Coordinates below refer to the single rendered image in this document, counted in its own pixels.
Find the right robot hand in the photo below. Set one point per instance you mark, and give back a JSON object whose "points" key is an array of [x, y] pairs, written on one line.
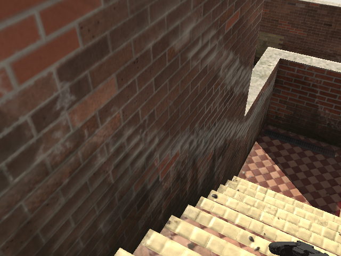
{"points": [[294, 249]]}

